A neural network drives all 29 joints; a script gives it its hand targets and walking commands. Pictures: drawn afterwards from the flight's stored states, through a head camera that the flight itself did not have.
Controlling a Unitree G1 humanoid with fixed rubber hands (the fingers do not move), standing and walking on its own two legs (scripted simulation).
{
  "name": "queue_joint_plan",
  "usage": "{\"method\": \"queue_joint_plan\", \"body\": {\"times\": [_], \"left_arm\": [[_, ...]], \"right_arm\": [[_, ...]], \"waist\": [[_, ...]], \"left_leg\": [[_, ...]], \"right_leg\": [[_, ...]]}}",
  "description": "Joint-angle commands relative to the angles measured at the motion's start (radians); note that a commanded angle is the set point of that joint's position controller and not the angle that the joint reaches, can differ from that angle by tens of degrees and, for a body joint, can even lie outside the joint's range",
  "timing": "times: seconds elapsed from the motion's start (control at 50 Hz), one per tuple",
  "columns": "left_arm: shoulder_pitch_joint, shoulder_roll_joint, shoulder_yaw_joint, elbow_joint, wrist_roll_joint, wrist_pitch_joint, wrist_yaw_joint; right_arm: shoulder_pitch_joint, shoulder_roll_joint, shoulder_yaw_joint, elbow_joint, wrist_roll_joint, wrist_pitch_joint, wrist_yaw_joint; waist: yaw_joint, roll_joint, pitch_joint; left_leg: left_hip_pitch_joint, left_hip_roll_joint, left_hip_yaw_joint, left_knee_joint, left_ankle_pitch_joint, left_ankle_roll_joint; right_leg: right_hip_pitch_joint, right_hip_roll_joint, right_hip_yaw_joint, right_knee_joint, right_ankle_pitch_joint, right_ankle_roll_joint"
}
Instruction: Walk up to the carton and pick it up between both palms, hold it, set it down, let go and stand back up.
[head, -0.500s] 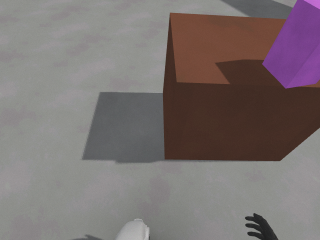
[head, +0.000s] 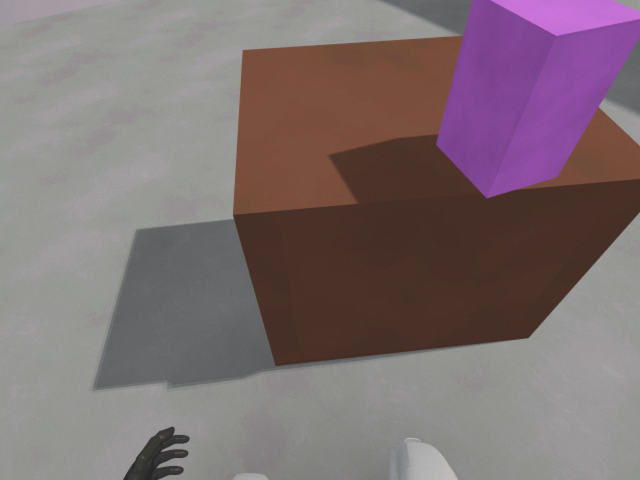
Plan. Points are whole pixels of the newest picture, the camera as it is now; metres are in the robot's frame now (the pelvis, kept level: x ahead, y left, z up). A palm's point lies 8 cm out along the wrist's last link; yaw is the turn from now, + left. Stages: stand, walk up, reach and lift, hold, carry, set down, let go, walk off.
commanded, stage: walk up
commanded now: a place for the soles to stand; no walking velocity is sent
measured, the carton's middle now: (520, 94) +0.68 -0.34 +0.12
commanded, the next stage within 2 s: none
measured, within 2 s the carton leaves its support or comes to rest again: neither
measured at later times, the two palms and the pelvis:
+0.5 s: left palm (234, 463) +0.17 +0.14 -0.11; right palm (632, 415) +0.20 -0.38 -0.05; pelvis +0.10 -0.12 +0.03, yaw +3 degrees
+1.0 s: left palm (341, 397) +0.25 -0.01 -0.11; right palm out of the picture +0.30 -0.52 -0.06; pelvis +0.19 -0.28 +0.02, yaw +4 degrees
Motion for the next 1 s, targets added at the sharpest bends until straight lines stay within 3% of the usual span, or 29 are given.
{"method": "queue_joint_plan", "body": {"times": [0.0, 0.04, 0.08, 0.16, 0.2, 0.22, 0.24, 0.26, 0.28, 0.3, 0.32, 0.36, 0.42, 0.5, 0.56, 0.6, 0.62, 0.64, 0.66, 0.68, 0.72, 0.78, 0.84, 0.86, 0.88, 0.9, 0.92, 0.94, 0.98], "left_arm": [[0.084, 0.326, 0.081, -0.079, -0.033, -0.006, 0.046], [0.066, 0.274, 0.062, -0.076, -0.012, -0.007, 0.060], [0.038, 0.194, 0.038, -0.060, 0.002, -0.002, 0.066], [0.012, 0.166, 0.017, -0.066, 0.008, 0.008, 0.065], [-0.034, 0.169, 0.008, -0.072, 0.013, 0.023, 0.062], [-0.048, 0.161, 0.001, -0.074, 0.015, 0.031, 0.056], [-0.008, 0.131, -0.011, -0.065, 0.014, 0.036, 0.049], [0.013, 0.083, -0.028, -0.085, 0.010, 0.038, 0.040], [0.041, 0.096, -0.021, -0.102, 0.014, 0.056, 0.039], [0.046, 0.161, 0.002, -0.089, 0.028, 0.088, 0.037], [0.003, 0.186, 0.014, -0.087, 0.040, 0.100, 0.032], [-0.007, 0.186, 0.020, -0.063, 0.046, 0.093, 0.032], [0.044, 0.135, 0.018, -0.045, 0.033, 0.088, 0.023], [0.021, 0.102, 0.021, -0.068, 0.008, 0.076, 0.003], [0.043, 0.088, 0.033, -0.073, -0.003, 0.052, -0.008], [0.181, 0.121, 0.061, -0.039, -0.010, 0.031, -0.007], [0.263, 0.168, 0.079, 0.001, -0.006, 0.019, -0.001], [0.294, 0.228, 0.085, -0.002, 0.000, 0.007, 0.006], [0.189, 0.309, 0.084, -0.060, 0.003, 0.006, 0.014], [0.086, 0.318, 0.088, -0.075, -0.013, 0.012, 0.031], [0.070, 0.269, 0.066, -0.070, -0.001, 0.014, 0.054], [-0.012, 0.205, 0.035, -0.072, 0.004, 0.027, 0.060], [-0.107, 0.188, 0.003, -0.079, 0.005, 0.047, 0.057], [-0.084, 0.161, -0.008, -0.072, 0.011, 0.053, 0.053], [-0.049, 0.094, -0.027, -0.085, 0.010, 0.056, 0.046], [-0.027, 0.099, -0.020, -0.099, 0.027, 0.072, 0.048], [-0.082, 0.158, -0.004, -0.095, 0.031, 0.095, 0.049], [-0.097, 0.168, 0.003, -0.097, 0.029, 0.098, 0.044], [-0.075, 0.151, 0.008, -0.075, 0.034, 0.084, 0.037]], "right_arm": [[-0.067, -0.103, -0.017, -0.199, 0.030, -0.009, -0.013], [-0.049, -0.091, -0.022, -0.154, 0.038, -0.016, -0.016], [-0.007, -0.098, -0.030, -0.131, 0.040, -0.017, -0.012], [-0.027, -0.047, -0.012, -0.144, 0.057, -0.034, -0.008], [0.056, -0.046, -0.017, -0.108, 0.052, -0.050, -0.007], [0.112, -0.068, -0.029, -0.093, 0.044, -0.056, -0.010], [0.134, -0.100, -0.043, -0.094, 0.028, -0.054, -0.018], [0.151, -0.176, -0.065, -0.108, -0.002, -0.051, -0.031], [0.145, -0.233, -0.067, -0.132, -0.021, -0.039, -0.051], [0.096, -0.242, -0.077, -0.117, -0.030, -0.020, -0.066], [0.041, -0.217, -0.073, -0.123, -0.025, -0.024, -0.070], [0.011, -0.154, -0.043, -0.132, -0.017, -0.041, -0.065], [-0.095, -0.141, -0.033, -0.129, -0.005, -0.057, -0.047], [-0.113, -0.190, -0.054, -0.130, -0.014, -0.065, -0.031], [-0.120, -0.220, -0.068, -0.137, -0.017, -0.056, -0.022], [-0.177, -0.210, -0.057, -0.147, -0.016, -0.040, -0.016], [-0.113, -0.140, -0.036, -0.139, -0.019, -0.026, -0.014], [-0.062, -0.051, -0.002, -0.142, -0.007, -0.019, -0.012], [-0.080, -0.054, -0.012, -0.188, 0.041, -0.011, -0.019], [-0.102, -0.083, -0.017, -0.183, 0.045, -0.005, -0.032], [-0.084, -0.097, -0.017, -0.152, 0.066, -0.014, -0.028], [0.006, -0.085, -0.018, -0.121, 0.054, -0.034, -0.022], [0.130, -0.071, -0.024, -0.093, 0.053, -0.054, -0.013], [0.179, -0.099, -0.033, -0.089, 0.039, -0.062, -0.017], [0.186, -0.175, -0.053, -0.108, 0.003, -0.061, -0.029], [0.143, -0.235, -0.067, -0.144, -0.020, -0.046, -0.049], [0.121, -0.256, -0.073, -0.130, -0.017, -0.032, -0.060], [0.063, -0.223, -0.065, -0.138, -0.016, -0.034, -0.063], [0.000, -0.184, -0.051, -0.143, -0.023, -0.042, -0.058]], "waist": [[0.122, -0.348, -0.060], [0.117, -0.351, -0.007], [0.076, -0.269, -0.025], [0.063, -0.217, -0.028], [0.014, -0.153, -0.129], [-0.014, -0.095, -0.180], [-0.025, -0.004, -0.208], [-0.056, 0.173, -0.200], [-0.051, 0.194, -0.198], [-0.045, 0.136, -0.136], [-0.035, 0.121, -0.057], [-0.019, 0.066, -0.021], [0.025, 0.143, 0.013], [0.027, 0.198, 0.003], [0.035, 0.214, -0.064], [0.129, 0.112, -0.106], [0.149, -0.053, -0.157], [0.182, -0.275, -0.163], [0.179, -0.405, -0.171], [0.158, -0.333, -0.105], [0.144, -0.261, -0.049], [0.082, -0.252, -0.078], [-0.008, -0.185, -0.118], [-0.026, -0.111, -0.148], [-0.038, 0.125, -0.141], [-0.022, 0.123, -0.109], [-0.041, 0.069, -0.081], [-0.022, 0.070, -0.018], [-0.008, 0.078, 0.002]], "left_leg": [[-0.477, -0.125, 0.052, 0.400, -0.050, 0.009], [-0.460, -0.109, 0.079, 0.395, 0.023, 0.007], [-0.297, -0.099, 0.079, 0.288, 0.006, 0.000], [-0.130, -0.113, 0.133, -0.097, 0.095, 0.003], [0.086, -0.125, 0.171, -0.336, 0.326, 0.019], [0.228, -0.144, 0.181, -0.431, 0.433, 0.027], [0.351, -0.125, 0.115, -0.469, 0.429, 0.043], [0.442, 0.057, -0.210, -0.564, 0.177, 0.109], [0.345, 0.300, -0.610, -0.719, -0.146, 0.211], [0.225, 0.357, -0.647, -0.773, -0.369, 0.301], [0.170, 0.354, -0.665, -0.785, -0.372, 0.319], [0.152, 0.255, -0.446, -0.735, -0.126, 0.247], [0.036, 0.175, -0.220, -0.701, 0.076, 0.227], [-0.027, 0.151, -0.090, -0.649, 0.096, 0.218], [-0.098, 0.119, -0.018, -0.583, 0.046, 0.176], [-0.278, 0.079, 0.053, -0.441, 0.011, 0.142], [-0.318, -0.001, 0.123, -0.235, 0.015, 0.100], [-0.386, -0.103, 0.210, 0.038, -0.022, 0.047], [-0.458, -0.216, 0.168, 0.163, -0.198, -0.003], [-0.407, -0.129, 0.086, 0.271, -0.163, 0.000], [-0.433, -0.122, 0.074, 0.294, -0.045, -0.002], [-0.221, -0.096, 0.107, 0.059, -0.055, -0.003], [0.125, -0.123, 0.176, -0.381, 0.327, 0.024], [0.252, -0.107, 0.083, -0.484, 0.368, 0.026], [0.347, 0.078, -0.287, -0.615, 0.150, 0.079], [0.271, 0.289, -0.642, -0.748, -0.141, 0.165], [0.156, 0.362, -0.685, -0.768, -0.152, 0.271], [0.129, 0.323, -0.605, -0.747, -0.063, 0.294], [0.134, 0.267, -0.395, -0.676, 0.139, 0.270]], "right_leg": [[0.297, -0.327, 0.745, -0.770, -0.593, -0.350], [0.282, -0.271, 0.506, -0.645, -0.249, -0.345], [0.175, -0.230, 0.322, -0.546, -0.051, -0.331], [0.128, -0.198, 0.185, -0.459, 0.289, -0.299], [0.090, -0.155, 0.095, -0.355, 0.254, -0.254], [0.022, -0.112, 0.059, -0.282, 0.102, -0.216], [-0.068, -0.072, 0.022, -0.179, -0.040, -0.173], [-0.245, 0.002, -0.053, 0.022, -0.197, -0.108], [-0.292, 0.050, 0.001, 0.204, -0.296, -0.049], [-0.287, 0.015, 0.062, 0.310, -0.341, -0.035], [-0.331, -0.012, 0.094, 0.365, -0.287, -0.023], [-0.327, -0.014, 0.120, 0.365, -0.170, -0.006], [-0.225, -0.029, 0.143, 0.335, -0.071, 0.015], [-0.131, -0.053, 0.114, 0.131, -0.082, 0.005], [0.068, -0.024, 0.038, -0.062, -0.045, -0.034], [0.378, 0.042, -0.076, -0.228, 0.094, -0.061], [0.498, 0.097, -0.081, -0.261, 0.050, -0.070], [0.504, 0.006, 0.100, -0.353, -0.018, -0.125], [0.382, -0.247, 0.578, -0.603, -0.186, -0.294], [0.242, -0.331, 0.699, -0.702, -0.376, -0.392], [0.280, -0.251, 0.480, -0.573, -0.122, -0.377], [0.163, -0.215, 0.320, -0.482, 0.050, -0.331], [0.023, -0.130, 0.150, -0.309, 0.161, -0.237], [-0.061, -0.085, 0.097, -0.186, 0.066, -0.178], [-0.257, 0.004, 0.011, 0.024, -0.082, -0.085], [-0.324, 0.031, 0.054, 0.146, -0.254, -0.032], [-0.269, -0.009, 0.121, 0.205, -0.272, -0.039], [-0.295, -0.014, 0.136, 0.252, -0.230, -0.027], [-0.287, -0.023, 0.133, 0.270, -0.160, -0.017]]}}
